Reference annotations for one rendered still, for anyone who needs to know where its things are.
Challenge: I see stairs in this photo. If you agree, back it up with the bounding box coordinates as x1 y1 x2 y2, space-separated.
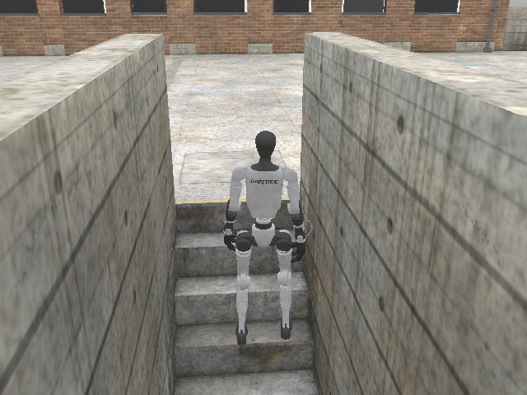
175 200 319 395

